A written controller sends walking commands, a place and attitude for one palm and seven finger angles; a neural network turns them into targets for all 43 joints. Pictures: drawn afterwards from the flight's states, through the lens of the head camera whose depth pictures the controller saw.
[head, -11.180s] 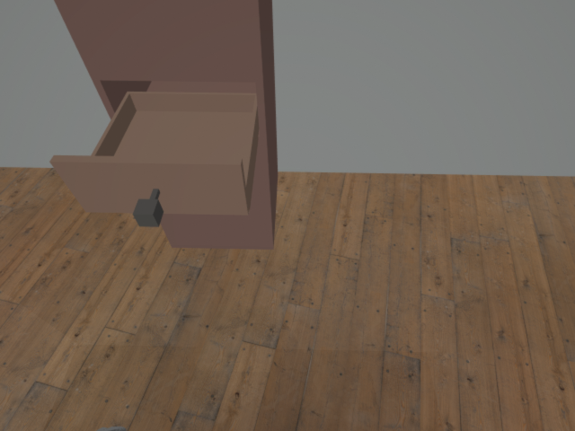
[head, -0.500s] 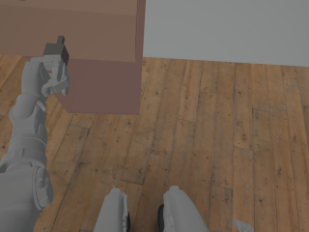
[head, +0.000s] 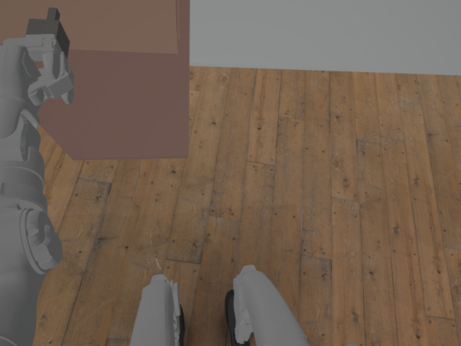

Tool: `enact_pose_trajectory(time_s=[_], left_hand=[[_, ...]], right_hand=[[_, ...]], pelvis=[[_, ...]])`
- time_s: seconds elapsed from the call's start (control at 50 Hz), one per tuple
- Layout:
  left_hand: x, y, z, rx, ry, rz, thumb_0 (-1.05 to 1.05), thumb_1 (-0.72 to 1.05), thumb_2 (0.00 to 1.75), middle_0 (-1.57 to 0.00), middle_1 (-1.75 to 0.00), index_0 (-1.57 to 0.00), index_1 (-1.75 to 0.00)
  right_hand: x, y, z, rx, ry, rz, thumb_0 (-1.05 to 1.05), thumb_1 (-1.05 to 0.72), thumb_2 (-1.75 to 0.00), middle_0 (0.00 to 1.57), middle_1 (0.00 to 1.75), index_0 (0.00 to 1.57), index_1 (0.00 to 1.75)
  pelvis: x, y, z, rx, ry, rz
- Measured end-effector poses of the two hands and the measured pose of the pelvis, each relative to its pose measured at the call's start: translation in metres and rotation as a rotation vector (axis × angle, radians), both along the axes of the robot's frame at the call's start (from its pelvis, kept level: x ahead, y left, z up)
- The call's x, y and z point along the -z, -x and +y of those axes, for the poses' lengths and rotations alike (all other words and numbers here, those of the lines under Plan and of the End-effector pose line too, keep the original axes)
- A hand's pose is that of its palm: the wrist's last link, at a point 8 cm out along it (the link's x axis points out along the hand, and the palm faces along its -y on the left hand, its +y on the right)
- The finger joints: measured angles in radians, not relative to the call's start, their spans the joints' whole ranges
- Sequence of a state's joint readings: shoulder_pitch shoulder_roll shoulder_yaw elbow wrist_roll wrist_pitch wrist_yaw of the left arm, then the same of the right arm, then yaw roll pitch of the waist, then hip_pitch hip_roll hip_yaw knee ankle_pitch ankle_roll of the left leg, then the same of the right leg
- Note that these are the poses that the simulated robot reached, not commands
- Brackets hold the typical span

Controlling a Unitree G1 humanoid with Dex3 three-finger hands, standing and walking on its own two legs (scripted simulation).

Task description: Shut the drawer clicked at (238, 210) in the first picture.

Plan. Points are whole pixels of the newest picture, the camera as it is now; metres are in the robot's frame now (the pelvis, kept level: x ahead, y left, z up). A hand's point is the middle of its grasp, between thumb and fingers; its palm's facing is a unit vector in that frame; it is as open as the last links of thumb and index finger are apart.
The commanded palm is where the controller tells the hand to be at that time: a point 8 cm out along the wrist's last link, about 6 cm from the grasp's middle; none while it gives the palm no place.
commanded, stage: push the drawer shut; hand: left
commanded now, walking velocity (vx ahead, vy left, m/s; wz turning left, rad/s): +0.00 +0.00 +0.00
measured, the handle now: (50, 30) +0.62 +0.24 +0.06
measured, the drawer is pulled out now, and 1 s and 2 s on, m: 0.04 0.00 0.00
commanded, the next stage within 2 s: pull the fist back off the drawer in 0.64 s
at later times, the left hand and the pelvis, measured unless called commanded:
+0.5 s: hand (64, 52) +0.58 +0.22 +0.05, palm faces -0.03 -1.00 -0.04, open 3.2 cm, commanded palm +0.60 +0.23 +0.06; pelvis +0.00 +0.00 -0.01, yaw -1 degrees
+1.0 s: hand (61, 50) +0.58 +0.22 +0.06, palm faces -0.02 -1.00 -0.04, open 3.3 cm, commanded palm +0.59 +0.21 +0.06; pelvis -0.02 +0.01 -0.02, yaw -1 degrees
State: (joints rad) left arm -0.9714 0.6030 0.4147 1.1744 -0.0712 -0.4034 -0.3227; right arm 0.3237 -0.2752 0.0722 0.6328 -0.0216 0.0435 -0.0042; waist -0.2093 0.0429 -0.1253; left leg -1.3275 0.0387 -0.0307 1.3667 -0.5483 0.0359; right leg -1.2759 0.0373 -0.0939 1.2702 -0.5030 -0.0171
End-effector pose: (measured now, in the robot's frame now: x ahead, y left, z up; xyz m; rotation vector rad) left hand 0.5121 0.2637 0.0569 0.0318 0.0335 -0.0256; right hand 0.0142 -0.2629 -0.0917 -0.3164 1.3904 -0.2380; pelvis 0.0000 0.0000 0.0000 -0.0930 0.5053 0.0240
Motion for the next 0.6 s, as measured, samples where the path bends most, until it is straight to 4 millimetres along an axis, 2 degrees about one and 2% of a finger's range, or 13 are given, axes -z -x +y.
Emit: enact_pose_trajectory(time_s=[0.38, 0.6], left_hand=[[-0.001, -0.045, -0.001, -0.004, 0.002, 0.013, 0.06, 0.82, 0.91, -1.4, -1.6, -1.4, -1.6], [0.0, -0.049, 0.011, 0.001, -0.011, 0.019, 0.04, 0.68, 0.91, -1.4, -1.6, -1.41, -1.6]], right_hand=[[-0.001, 0.029, 0.009, 0.031, 0.012, 0.098, 0.0, -0.91, -0.9, 0.2, 0.3, 0.2, 0.3], [0.001, 0.045, 0.014, 0.027, 0.021, 0.138, 0.0, -0.91, -0.9, 0.2, 0.3, 0.2, 0.3]], pelvis=[[0.009, 0.0, 0.003, 0.002, 0.021, 0.055], [0.016, 0.007, 0.003, -0.008, 0.036, 0.073]])
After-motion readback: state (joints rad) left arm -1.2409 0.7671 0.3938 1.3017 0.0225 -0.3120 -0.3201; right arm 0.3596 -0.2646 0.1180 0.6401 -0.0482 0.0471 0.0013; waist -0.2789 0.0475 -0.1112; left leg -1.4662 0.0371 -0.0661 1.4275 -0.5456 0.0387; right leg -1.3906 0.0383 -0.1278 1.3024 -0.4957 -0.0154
